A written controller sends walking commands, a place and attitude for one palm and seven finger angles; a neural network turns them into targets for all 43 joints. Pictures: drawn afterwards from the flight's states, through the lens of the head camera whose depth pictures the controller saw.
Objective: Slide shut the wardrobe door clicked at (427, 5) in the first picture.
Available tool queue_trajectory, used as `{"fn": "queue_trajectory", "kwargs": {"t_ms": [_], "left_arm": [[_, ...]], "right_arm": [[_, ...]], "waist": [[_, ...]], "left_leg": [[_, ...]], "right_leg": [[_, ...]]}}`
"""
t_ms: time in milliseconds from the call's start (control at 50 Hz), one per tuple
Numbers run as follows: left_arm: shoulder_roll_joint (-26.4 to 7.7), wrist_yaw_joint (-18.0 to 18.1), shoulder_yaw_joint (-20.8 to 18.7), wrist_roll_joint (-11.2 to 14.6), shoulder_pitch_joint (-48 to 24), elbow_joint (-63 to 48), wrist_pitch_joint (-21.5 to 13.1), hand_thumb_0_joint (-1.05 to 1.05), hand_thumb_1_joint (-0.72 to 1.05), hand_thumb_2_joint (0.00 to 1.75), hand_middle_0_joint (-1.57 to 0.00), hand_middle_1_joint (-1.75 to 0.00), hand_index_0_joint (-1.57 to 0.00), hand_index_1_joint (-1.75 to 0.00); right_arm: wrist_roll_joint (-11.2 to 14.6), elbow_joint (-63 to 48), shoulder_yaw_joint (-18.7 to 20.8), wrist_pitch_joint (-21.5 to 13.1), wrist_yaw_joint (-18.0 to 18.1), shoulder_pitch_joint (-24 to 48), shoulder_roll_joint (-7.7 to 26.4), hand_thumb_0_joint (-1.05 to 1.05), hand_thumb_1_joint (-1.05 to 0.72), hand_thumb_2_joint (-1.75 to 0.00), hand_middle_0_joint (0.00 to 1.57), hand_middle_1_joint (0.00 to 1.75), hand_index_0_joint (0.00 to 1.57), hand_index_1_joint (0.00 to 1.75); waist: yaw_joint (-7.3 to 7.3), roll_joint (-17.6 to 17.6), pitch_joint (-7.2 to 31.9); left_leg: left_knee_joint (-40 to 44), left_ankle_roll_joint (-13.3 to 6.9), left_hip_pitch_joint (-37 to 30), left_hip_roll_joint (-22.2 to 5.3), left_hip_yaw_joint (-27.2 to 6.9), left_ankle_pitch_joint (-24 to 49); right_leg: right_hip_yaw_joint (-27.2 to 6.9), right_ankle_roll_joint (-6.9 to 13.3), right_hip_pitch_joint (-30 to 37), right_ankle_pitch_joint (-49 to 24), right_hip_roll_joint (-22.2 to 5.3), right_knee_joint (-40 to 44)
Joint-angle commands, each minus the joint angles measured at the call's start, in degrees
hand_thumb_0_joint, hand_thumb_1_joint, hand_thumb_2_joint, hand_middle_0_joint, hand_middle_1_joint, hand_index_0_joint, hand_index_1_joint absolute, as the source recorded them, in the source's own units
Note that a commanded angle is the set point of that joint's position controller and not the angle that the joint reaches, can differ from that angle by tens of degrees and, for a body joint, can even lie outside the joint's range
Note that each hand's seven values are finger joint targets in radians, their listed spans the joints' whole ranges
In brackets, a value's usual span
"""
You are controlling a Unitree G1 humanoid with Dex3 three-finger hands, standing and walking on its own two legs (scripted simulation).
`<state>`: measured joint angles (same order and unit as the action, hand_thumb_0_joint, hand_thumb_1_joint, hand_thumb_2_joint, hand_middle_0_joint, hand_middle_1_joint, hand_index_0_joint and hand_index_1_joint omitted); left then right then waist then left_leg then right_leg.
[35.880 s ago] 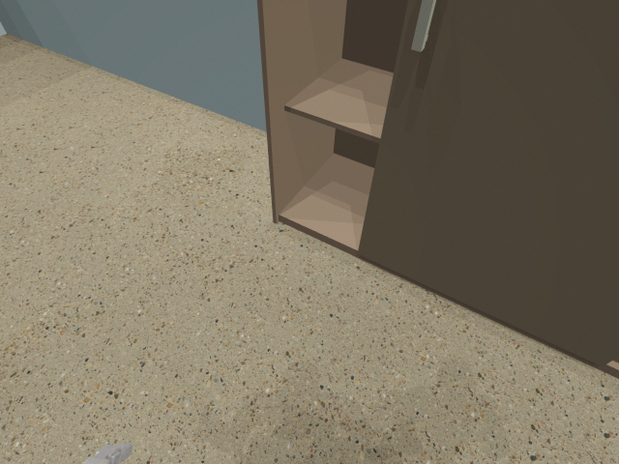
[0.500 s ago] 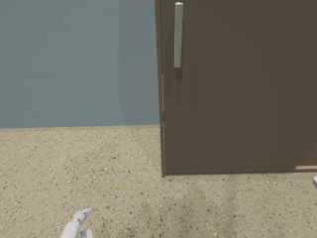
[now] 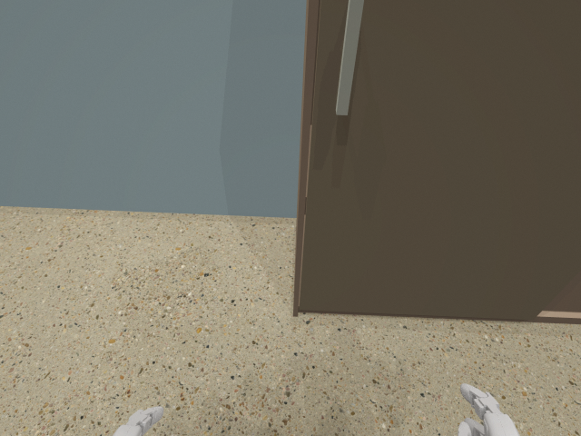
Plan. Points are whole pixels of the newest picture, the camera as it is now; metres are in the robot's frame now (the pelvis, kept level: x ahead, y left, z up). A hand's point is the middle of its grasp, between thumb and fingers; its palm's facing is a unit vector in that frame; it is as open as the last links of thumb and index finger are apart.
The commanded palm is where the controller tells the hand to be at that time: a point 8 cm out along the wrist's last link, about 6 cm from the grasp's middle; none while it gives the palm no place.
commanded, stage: let the arm hang, fingers relaxed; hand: right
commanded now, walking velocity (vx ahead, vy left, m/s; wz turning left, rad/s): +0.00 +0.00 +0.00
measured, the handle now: (347, 55) +0.72 -0.04 +0.24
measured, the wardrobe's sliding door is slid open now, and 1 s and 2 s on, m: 0.00 0.00 0.00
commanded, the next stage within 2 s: look to check the result in 0.92 s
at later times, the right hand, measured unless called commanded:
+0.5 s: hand out of the picture -0.03 -0.19 -0.15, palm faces +0.01 +0.97 -0.24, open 7.3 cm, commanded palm none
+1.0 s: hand out of the picture -0.03 -0.15 -0.15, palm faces +0.02 +0.99 -0.16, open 7.4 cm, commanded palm none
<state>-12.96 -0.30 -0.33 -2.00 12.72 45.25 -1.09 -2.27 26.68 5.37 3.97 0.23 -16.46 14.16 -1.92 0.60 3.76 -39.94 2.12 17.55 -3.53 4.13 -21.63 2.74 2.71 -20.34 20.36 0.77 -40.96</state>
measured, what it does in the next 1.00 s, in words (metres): stands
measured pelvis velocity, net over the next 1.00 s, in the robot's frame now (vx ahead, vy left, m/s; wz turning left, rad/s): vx -0.02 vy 0.01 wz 0.02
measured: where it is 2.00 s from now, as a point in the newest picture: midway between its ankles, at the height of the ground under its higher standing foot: outside the picture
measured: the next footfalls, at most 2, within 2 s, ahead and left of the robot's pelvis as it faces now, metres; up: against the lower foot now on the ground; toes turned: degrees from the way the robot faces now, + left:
none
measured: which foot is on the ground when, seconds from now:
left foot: down 0.00-1.00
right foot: down 0.00-1.00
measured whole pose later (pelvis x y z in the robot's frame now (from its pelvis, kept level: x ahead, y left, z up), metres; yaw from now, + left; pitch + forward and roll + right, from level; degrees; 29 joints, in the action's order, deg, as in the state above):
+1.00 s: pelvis -0.02 +0.01 +0.02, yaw +1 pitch -1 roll +0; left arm -6.5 1.7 -0.6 -1.4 18.4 64.3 0.3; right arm -0.9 65.8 0.6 -0.1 1.7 -17.3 6.7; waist -0.5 0.3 -2.8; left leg -25.2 0.3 11.1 -2.0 3.8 -12.7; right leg 3.3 1.6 -12.8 10.9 0.1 -25.0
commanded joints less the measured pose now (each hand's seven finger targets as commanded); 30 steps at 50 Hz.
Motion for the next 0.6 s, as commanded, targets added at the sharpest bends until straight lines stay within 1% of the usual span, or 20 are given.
{"fn": "queue_trajectory", "kwargs": {"t_ms": [0,40,60,80,100,120,160,180,200,220,240,260,320,400,420,440,460,500,540,580], "left_arm": [[-7.42,0.90,-1.80,-0.30,-0.09,-2.80,-0.77,0.00,0.90,0.90,-0.20,-0.30,-0.20,-0.30],[-5.90,1.09,-1.15,-0.09,0.27,0.04,-0.34,0.00,0.90,0.90,-0.20,-0.30,-0.20,-0.30],[-5.23,1.17,-1.00,0.08,0.63,1.26,-0.07,0.00,0.90,0.90,-0.20,-0.30,-0.20,-0.30],[-4.63,1.33,-0.85,0.20,1.19,2.43,0.09,0.00,0.90,0.90,-0.20,-0.30,-0.20,-0.30],[-3.90,1.51,-1.25,0.01,1.84,3.03,0.26,0.00,0.90,0.90,-0.20,-0.30,-0.20,-0.30],[-3.44,1.60,-1.39,-0.12,2.45,3.64,0.49,0.00,0.90,0.90,-0.20,-0.30,-0.20,-0.30],[-3.40,1.62,-1.34,0.11,3.72,5.25,0.84,0.00,0.90,0.90,-0.20,-0.30,-0.20,-0.30],[-3.22,1.65,-1.38,0.22,4.10,6.00,0.93,0.00,0.90,0.90,-0.20,-0.30,-0.20,-0.30],[-3.49,1.71,-1.55,0.41,4.74,6.32,1.17,0.00,0.90,0.90,-0.20,-0.30,-0.20,-0.30],[-3.37,1.73,-1.56,0.51,5.74,7.14,1.16,0.00,0.90,0.90,-0.20,-0.30,-0.20,-0.30],[-3.11,1.75,-1.53,0.53,6.25,8.14,1.14,0.00,0.90,0.90,-0.20,-0.30,-0.20,-0.30],[-2.90,1.82,-1.44,0.61,7.10,9.03,1.12,0.00,0.90,0.90,-0.20,-0.30,-0.20,-0.30],[-2.36,1.89,-1.16,0.73,7.90,11.38,1.09,0.00,0.90,0.90,-0.20,-0.30,-0.20,-0.30],[-1.92,1.94,-1.00,0.88,8.23,13.83,1.20,0.00,0.90,0.90,-0.20,-0.30,-0.20,-0.30],[-1.31,1.94,-0.89,0.83,8.49,14.42,1.24,0.00,0.90,0.90,-0.20,-0.30,-0.20,-0.30],[-1.08,1.92,-0.82,0.81,8.73,15.01,1.21,0.00,0.90,0.90,-0.20,-0.30,-0.20,-0.30],[-0.78,1.93,-0.83,0.85,8.99,15.37,1.19,0.00,0.90,0.90,-0.20,-0.30,-0.20,-0.30],[-0.67,1.93,-0.81,0.93,8.86,16.15,1.25,0.00,0.90,0.90,-0.20,-0.30,-0.20,-0.30],[0.09,1.96,-0.71,0.84,9.15,16.84,1.19,0.00,0.90,0.90,-0.20,-0.30,-0.20,-0.30],[0.55,2.05,-0.78,0.77,9.19,17.29,1.17,0.00,0.90,0.90,-0.20,-0.30,-0.20,-0.30]], "right_arm": [[0.51,5.07,-1.23,-3.20,0.30,-1.95,6.19,0.00,-0.90,-0.90,0.20,0.30,0.20,0.30],[0.97,11.63,-1.84,-3.62,0.50,-2.20,6.00,0.00,-0.90,-0.90,0.20,0.30,0.20,0.30],[1.14,14.31,-2.14,-3.68,0.58,-2.16,5.84,0.00,-0.90,-0.90,0.20,0.30,0.20,0.30],[1.27,16.80,-2.38,-3.82,0.62,-2.48,5.37,0.00,-0.90,-0.90,0.20,0.30,0.20,0.30],[0.82,18.11,-1.51,-3.97,0.90,-3.49,3.51,0.00,-0.90,-0.90,0.20,0.30,0.20,0.30],[0.92,19.30,-1.42,-3.85,0.98,-3.34,2.65,0.00,-0.90,-0.90,0.20,0.30,0.20,0.30],[1.22,22.04,-2.17,-3.87,0.82,-2.76,3.06,0.00,-0.90,-0.90,0.20,0.30,0.20,0.30],[1.24,23.50,-2.37,-3.93,0.79,-2.68,3.02,0.00,-0.90,-0.90,0.20,0.30,0.20,0.30],[1.24,24.62,-2.68,-4.02,0.83,-2.60,2.87,0.00,-0.90,-0.90,0.20,0.30,0.20,0.30],[1.23,25.81,-2.84,-4.10,0.76,-2.34,2.64,0.00,-0.90,-0.90,0.20,0.30,0.20,0.30],[1.28,27.08,-3.09,-4.19,0.77,-2.23,2.44,0.00,-0.90,-0.90,0.20,0.30,0.20,0.30],[1.41,28.17,-3.35,-4.32,0.82,-2.24,2.31,0.00,-0.90,-0.90,0.20,0.30,0.20,0.30],[1.58,30.88,-3.81,-4.32,1.01,-2.99,1.89,0.00,-0.90,-0.90,0.20,0.30,0.20,0.30],[1.59,33.84,-4.23,-4.23,1.31,-4.10,1.32,0.00,-0.90,-0.90,0.20,0.30,0.20,0.30],[1.63,34.39,-4.32,-4.25,1.36,-4.06,1.06,0.00,-0.90,-0.90,0.20,0.30,0.20,0.30],[1.64,34.88,-4.31,-4.28,1.37,-4.28,1.02,0.00,-0.90,-0.90,0.20,0.30,0.20,0.30],[1.62,35.29,-4.31,-4.35,1.43,-4.28,0.95,0.00,-0.90,-0.90,0.20,0.30,0.20,0.30],[1.58,35.90,-4.41,-4.36,1.58,-4.65,0.59,0.00,-0.90,-0.90,0.20,0.30,0.20,0.30],[1.59,36.39,-4.33,-4.37,1.61,-4.60,0.24,0.00,-0.90,-0.90,0.20,0.30,0.20,0.30],[1.53,36.90,-4.31,-4.36,1.68,-4.49,-0.41,0.00,-0.90,-0.90,0.20,0.30,0.20,0.30]], "waist": [[2.01,-2.16,-1.85],[2.13,4.18,-3.04],[1.86,6.91,-3.80],[1.80,8.28,-4.09],[1.79,9.11,-2.98],[1.62,12.10,-2.87],[1.67,11.77,-2.88],[1.76,9.39,-3.53],[1.60,3.97,-4.33],[1.43,0.48,-4.28],[1.35,-1.57,-4.86],[1.14,-2.50,-4.71],[1.27,-2.05,-6.02],[1.69,-2.54,-8.28],[1.49,-2.54,-8.74],[1.58,-2.42,-8.54],[1.49,-3.54,-8.39],[1.59,-2.26,-8.95],[1.50,-2.38,-9.10],[1.49,-1.39,-9.76]], "left_leg": [[6.90,-3.19,-5.63,-2.95,-4.44,21.46],[9.95,-4.07,-5.32,-3.48,-6.15,18.43],[11.49,-4.44,-4.61,-3.39,-6.28,14.18],[12.85,-4.71,-4.43,-3.20,-6.53,11.13],[13.81,-4.83,-4.75,-2.93,-5.67,10.64],[14.63,-4.90,-4.82,-2.82,-5.22,7.80],[15.72,-4.97,-5.96,-2.35,-4.72,5.09],[16.50,-5.01,-6.03,-2.35,-4.73,4.95],[17.58,-5.01,-5.65,-2.32,-4.58,4.59],[18.40,-5.05,-5.78,-2.89,-4.84,4.72],[19.06,-5.09,-5.00,-3.32,-4.98,5.44],[19.45,-5.08,-4.79,-3.43,-5.13,6.46],[19.58,-4.62,-3.96,-3.04,-4.49,7.31],[20.04,-4.30,-3.67,-2.51,-4.21,6.67],[20.39,-4.35,-3.54,-2.59,-4.34,5.90],[20.51,-4.29,-3.59,-2.70,-4.49,5.89],[20.54,-4.22,-3.74,-2.67,-4.31,6.01],[20.65,-4.21,-3.44,-2.45,-4.41,5.44],[20.61,-4.12,-3.57,-2.56,-4.36,5.32],[20.47,-4.10,-3.19,-2.30,-4.43,5.05]], "right_leg": [[-8.03,0.32,0.73,-26.27,-5.58,10.29],[-6.12,-0.34,2.27,-21.33,-4.44,11.31],[-5.93,-0.43,2.73,-17.41,-4.21,12.37],[-6.01,-0.34,3.04,-14.49,-4.16,13.14],[-6.22,-0.17,4.03,-13.54,-4.59,13.12],[-6.54,-0.01,3.96,-10.04,-4.80,14.36],[-7.40,0.23,3.04,-5.96,-5.29,16.51],[-7.73,0.25,2.88,-5.23,-5.30,17.14],[-7.69,0.26,2.98,-5.17,-5.59,16.87],[-7.13,0.16,3.39,-5.72,-5.42,16.79],[-6.46,-0.02,4.52,-7.23,-5.16,16.75],[-6.10,-0.15,5.89,-9.09,-5.19,16.77],[-6.11,-0.04,7.43,-11.06,-5.72,18.29],[-6.38,0.17,7.15,-9.46,-6.08,20.44],[-6.31,0.13,7.05,-8.48,-5.99,20.92],[-6.05,0.06,7.29,-8.34,-5.83,21.16],[-6.00,0.03,7.49,-8.50,-5.78,21.22],[-5.93,0.00,7.43,-7.97,-5.75,21.37],[-5.82,-0.06,7.19,-7.55,-5.67,21.95],[-6.20,-0.06,6.77,-6.61,-5.64,22.57]]}}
